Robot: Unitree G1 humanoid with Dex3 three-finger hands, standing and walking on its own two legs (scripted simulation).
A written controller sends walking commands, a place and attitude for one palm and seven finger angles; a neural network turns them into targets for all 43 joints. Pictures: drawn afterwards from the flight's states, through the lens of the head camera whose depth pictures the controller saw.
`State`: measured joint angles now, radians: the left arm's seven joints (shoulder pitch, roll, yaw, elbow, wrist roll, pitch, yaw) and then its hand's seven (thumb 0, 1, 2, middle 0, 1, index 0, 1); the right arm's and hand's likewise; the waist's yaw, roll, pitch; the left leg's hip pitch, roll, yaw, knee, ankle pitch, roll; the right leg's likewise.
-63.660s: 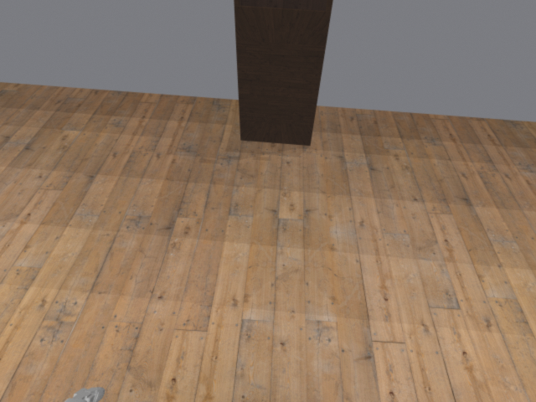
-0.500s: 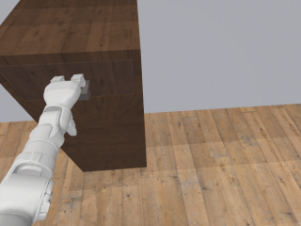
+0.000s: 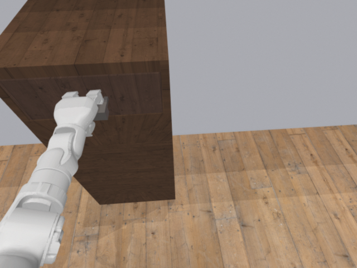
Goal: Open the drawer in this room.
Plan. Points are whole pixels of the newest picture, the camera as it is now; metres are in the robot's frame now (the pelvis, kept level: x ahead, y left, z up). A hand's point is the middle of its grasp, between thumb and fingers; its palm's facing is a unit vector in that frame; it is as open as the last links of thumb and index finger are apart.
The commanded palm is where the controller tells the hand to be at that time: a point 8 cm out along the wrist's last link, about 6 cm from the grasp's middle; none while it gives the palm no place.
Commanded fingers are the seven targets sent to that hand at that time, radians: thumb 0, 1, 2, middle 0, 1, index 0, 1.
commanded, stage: close the thumb around the handle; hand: left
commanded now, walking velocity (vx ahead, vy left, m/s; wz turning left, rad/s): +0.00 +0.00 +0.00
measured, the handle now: (87, 106) +0.49 +0.23 +0.07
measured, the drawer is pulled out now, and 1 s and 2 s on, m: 0.00 0.03 0.12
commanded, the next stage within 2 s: pull the drawer open in 0.18 s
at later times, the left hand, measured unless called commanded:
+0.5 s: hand (86, 128) +0.44 +0.23 +0.05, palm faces -0.02 -0.05 -1.00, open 6.1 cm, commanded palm +0.39 +0.23 +0.11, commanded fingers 0.00 0.90 0.90 -0.40 -1.35 -0.40 -1.35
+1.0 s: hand (84, 138) +0.41 +0.22 +0.05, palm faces -0.03 -0.04 -1.00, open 6.1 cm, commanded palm +0.39 +0.23 +0.11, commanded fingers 0.00 0.90 0.90 -0.40 -1.35 -0.40 -1.35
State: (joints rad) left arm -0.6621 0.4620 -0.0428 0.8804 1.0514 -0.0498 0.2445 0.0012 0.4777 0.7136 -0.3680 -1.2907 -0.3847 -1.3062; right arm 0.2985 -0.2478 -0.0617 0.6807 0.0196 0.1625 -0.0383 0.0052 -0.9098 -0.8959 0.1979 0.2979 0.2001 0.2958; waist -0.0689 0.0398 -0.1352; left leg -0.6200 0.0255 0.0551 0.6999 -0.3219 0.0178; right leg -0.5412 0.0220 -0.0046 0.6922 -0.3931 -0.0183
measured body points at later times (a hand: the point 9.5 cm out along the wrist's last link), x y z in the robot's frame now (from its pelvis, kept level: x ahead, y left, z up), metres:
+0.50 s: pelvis +0.01 +0.00 +0.00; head +0.06 -0.01 +0.45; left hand +0.43 +0.23 +0.10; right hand +0.06 -0.28 -0.13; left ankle +0.00 +0.11 -0.72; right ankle -0.04 -0.11 -0.72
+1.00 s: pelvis +0.01 +0.00 +0.00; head +0.06 -0.02 +0.45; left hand +0.40 +0.22 +0.10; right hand +0.15 -0.26 -0.12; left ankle +0.00 +0.11 -0.72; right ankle -0.04 -0.11 -0.72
